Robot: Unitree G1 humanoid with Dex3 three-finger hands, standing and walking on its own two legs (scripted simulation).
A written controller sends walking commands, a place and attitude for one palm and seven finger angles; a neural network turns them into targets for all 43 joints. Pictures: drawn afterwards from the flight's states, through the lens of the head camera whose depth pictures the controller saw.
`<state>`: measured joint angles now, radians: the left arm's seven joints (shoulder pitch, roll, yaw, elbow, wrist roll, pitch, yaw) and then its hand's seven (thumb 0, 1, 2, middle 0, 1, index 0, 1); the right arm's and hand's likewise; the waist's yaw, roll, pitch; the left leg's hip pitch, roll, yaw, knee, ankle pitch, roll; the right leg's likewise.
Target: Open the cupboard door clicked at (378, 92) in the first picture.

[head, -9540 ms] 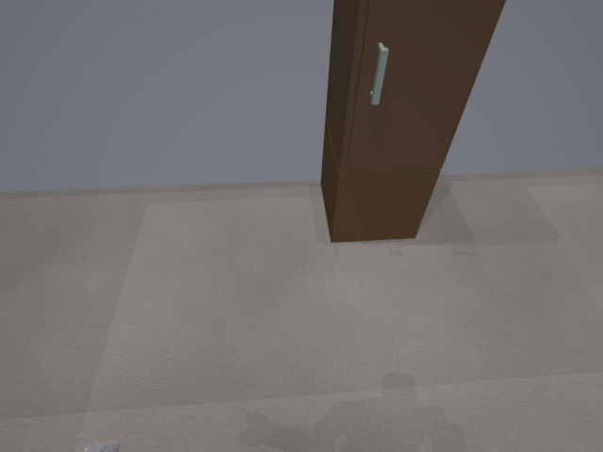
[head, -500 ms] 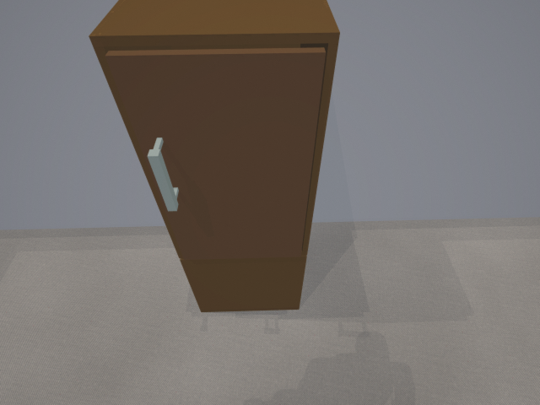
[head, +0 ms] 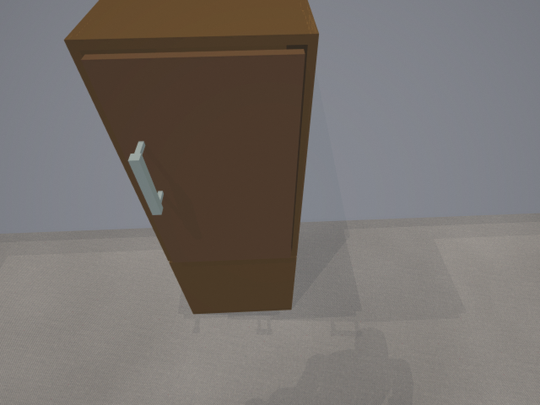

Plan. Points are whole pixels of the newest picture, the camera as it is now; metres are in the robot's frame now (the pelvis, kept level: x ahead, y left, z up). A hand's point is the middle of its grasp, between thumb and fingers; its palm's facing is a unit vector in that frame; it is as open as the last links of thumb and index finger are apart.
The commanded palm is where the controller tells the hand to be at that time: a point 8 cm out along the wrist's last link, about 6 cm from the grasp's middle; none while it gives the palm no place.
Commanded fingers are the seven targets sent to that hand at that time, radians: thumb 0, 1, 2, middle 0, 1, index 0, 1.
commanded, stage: come to a stop and stand still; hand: left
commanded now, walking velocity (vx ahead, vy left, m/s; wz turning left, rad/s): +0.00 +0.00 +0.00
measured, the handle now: (149, 179) +0.50 +0.28 +0.02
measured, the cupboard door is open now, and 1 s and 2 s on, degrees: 0 0 0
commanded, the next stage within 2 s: look again from close up in 0.52 s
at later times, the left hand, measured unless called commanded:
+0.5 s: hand out of the picture -0.01 +0.14 -0.17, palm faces +0.05 -0.98 -0.19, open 7.3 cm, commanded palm none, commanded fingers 0.00 0.90 0.90 -0.20 -0.30 -0.20 -0.30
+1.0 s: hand out of the picture -0.03 +0.14 -0.17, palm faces +0.06 -0.98 -0.17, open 7.4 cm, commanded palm none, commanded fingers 0.00 0.90 0.90 -0.20 -0.30 -0.20 -0.30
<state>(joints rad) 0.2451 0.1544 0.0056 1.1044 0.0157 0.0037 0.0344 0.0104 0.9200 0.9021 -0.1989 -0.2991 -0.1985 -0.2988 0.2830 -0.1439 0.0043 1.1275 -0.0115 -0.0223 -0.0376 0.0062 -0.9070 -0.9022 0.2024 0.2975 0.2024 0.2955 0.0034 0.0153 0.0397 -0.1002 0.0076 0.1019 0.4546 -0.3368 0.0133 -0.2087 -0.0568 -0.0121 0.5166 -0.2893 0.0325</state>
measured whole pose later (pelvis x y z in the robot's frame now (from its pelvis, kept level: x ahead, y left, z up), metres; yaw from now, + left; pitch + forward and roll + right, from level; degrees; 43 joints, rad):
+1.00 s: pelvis -0.01 -0.03 +0.00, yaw +1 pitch -1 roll +0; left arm 0.29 0.14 0.01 1.12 0.01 -0.01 0.03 0.01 0.92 0.90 -0.20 -0.30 -0.20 -0.30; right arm 0.30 -0.11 0.00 1.15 -0.01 -0.02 -0.04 0.00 -0.91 -0.90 0.20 0.30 0.20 0.30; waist 0.01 -0.01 0.03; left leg -0.12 0.05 0.07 0.43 -0.29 -0.03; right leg -0.21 -0.01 -0.04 0.46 -0.24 -0.01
